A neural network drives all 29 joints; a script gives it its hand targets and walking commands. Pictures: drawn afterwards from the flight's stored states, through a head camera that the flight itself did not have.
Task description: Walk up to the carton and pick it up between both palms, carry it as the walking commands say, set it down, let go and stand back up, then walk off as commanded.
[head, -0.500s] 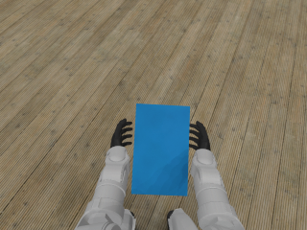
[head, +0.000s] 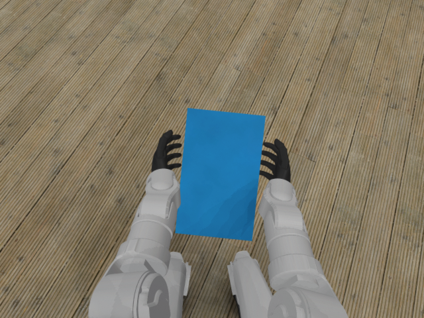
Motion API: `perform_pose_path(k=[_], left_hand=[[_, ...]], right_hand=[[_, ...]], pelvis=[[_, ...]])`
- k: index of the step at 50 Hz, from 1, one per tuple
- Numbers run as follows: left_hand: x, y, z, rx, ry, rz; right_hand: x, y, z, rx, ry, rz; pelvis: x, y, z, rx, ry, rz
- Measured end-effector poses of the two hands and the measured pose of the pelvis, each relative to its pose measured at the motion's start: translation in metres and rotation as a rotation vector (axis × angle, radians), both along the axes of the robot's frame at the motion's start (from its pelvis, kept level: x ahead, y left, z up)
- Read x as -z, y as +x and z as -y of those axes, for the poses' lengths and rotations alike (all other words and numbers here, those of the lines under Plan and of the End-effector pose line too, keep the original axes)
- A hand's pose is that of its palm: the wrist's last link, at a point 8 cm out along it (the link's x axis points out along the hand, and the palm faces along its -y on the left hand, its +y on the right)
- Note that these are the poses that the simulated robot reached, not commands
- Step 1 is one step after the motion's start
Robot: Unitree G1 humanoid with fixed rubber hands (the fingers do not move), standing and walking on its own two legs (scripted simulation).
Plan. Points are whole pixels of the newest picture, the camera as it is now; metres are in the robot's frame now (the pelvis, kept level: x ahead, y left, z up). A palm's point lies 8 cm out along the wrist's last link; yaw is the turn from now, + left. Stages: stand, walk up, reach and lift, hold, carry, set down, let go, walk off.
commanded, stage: set down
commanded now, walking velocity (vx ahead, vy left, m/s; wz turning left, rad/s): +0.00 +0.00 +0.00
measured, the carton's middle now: (218, 171) +0.43 -0.02 -0.15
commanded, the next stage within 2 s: none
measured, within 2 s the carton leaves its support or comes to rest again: neither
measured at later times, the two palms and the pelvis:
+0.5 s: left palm (167, 172) +0.43 +0.09 -0.14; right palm (266, 179) +0.41 -0.13 -0.14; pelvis -0.01 +0.00 -0.06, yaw +0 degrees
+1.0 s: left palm (172, 171) +0.46 +0.09 -0.22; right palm (259, 180) +0.43 -0.14 -0.22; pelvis -0.03 +0.00 -0.13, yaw +0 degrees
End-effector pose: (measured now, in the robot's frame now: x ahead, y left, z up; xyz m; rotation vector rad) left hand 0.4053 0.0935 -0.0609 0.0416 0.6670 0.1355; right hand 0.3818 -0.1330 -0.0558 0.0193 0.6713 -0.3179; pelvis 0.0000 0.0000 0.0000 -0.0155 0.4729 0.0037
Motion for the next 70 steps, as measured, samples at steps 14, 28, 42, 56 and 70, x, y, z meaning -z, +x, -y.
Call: perform_pose_path(k=[14,28,42,56,70], left_hand=[[0.048,0.015,-0.001,-0.006,-0.006,-0.003],[0.092,0.027,-0.001,-0.004,0.004,-0.006],[0.138,0.044,0.000,0.016,0.020,-0.023],[0.185,0.061,0.002,0.033,0.024,-0.034],[0.235,0.076,0.002,0.047,0.023,-0.043]], right_hand=[[0.045,0.018,0.000,-0.006,0.008,0.002],[0.091,0.029,0.000,-0.004,0.020,0.002],[0.139,0.042,0.002,-0.012,0.019,-0.014],[0.185,0.057,0.005,-0.020,0.012,-0.025],[0.235,0.071,0.006,-0.032,0.011,-0.032]], pelvis=[[0.031,0.001,-0.003,-0.004,-0.010,-0.119],[0.072,-0.012,-0.005,-0.002,-0.006,-0.167],[0.111,-0.026,-0.004,-0.004,-0.004,-0.199],[0.144,-0.031,-0.003,-0.007,-0.008,-0.240],[0.174,-0.033,-0.004,-0.010,-0.015,-0.264]])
